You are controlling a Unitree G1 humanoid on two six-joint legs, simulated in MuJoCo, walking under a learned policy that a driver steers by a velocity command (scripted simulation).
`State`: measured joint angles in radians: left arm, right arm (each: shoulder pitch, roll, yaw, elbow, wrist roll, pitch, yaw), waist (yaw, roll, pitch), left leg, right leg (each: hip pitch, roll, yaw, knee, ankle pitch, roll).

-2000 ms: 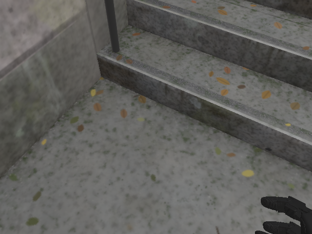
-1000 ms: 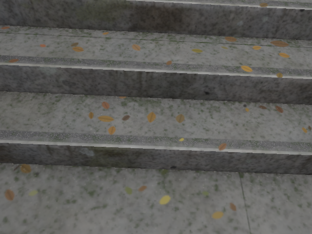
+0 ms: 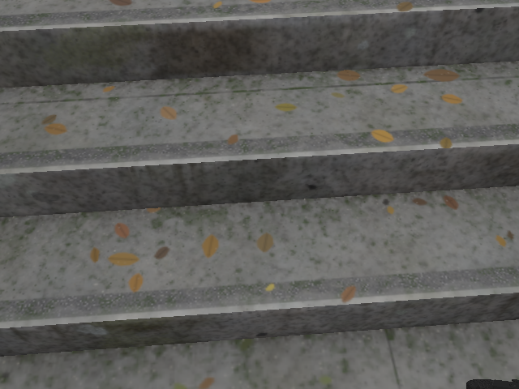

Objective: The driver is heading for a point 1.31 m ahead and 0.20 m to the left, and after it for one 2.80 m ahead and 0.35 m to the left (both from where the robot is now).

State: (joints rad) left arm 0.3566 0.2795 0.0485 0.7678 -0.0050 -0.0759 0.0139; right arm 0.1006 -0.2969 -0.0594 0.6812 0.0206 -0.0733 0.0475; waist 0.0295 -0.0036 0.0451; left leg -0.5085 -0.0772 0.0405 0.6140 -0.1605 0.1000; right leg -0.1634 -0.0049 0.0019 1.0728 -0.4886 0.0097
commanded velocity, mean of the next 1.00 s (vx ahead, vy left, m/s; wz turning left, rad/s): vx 0.49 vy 0.00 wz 0.40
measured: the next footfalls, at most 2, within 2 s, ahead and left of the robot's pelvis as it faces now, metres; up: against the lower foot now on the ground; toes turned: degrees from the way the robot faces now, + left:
right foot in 0.38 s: +0.40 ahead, -0.09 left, +0.00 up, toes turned +18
left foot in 0.94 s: +0.54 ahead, +0.41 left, +0.17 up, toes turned +38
